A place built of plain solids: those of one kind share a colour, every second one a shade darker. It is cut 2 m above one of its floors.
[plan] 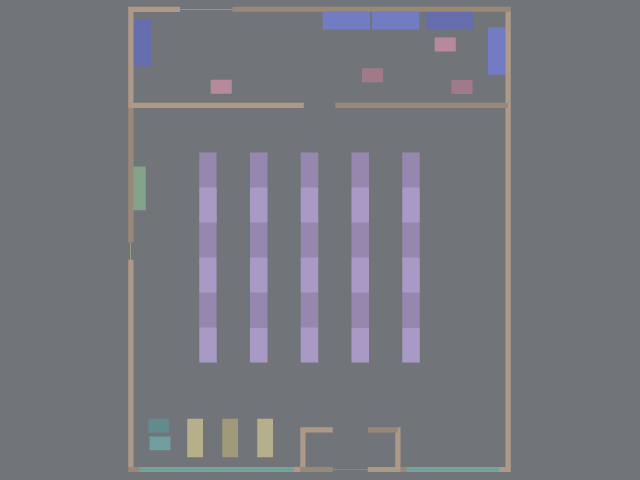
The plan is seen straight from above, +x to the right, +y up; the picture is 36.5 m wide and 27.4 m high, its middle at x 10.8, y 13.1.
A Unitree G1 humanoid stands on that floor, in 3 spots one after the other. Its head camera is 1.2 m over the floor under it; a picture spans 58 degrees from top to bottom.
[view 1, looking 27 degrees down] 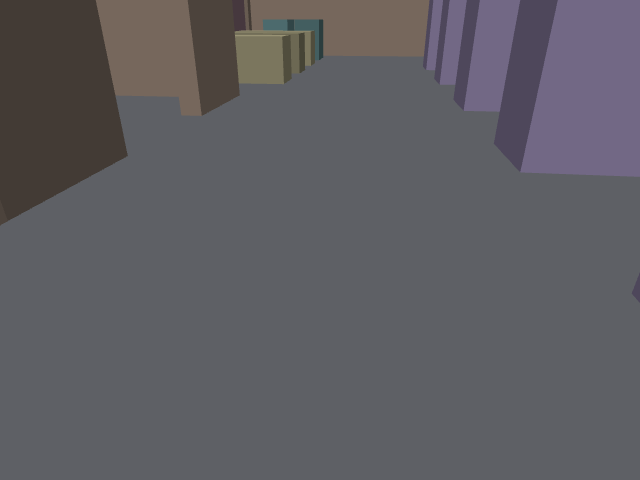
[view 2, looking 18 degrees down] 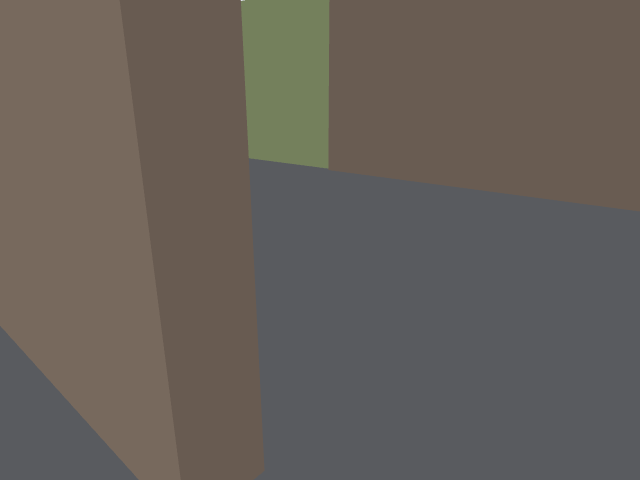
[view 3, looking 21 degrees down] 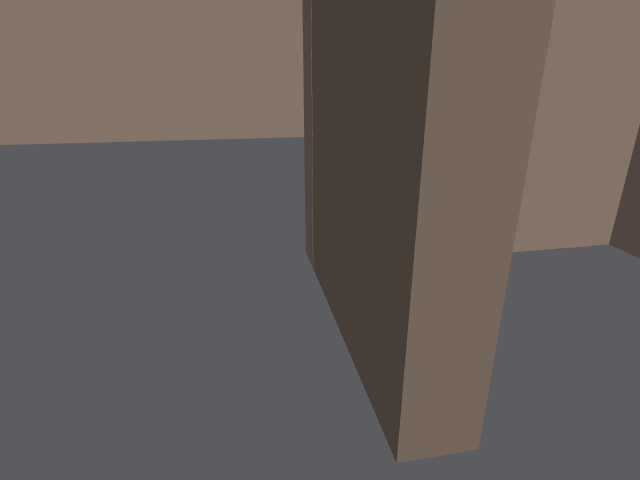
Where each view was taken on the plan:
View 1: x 17.45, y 4.80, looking -173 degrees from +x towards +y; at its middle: ground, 2.64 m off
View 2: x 10.77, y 20.19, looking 131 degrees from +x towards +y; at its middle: ground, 3.88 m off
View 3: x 12.53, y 2.86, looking -11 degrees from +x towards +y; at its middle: wall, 2.54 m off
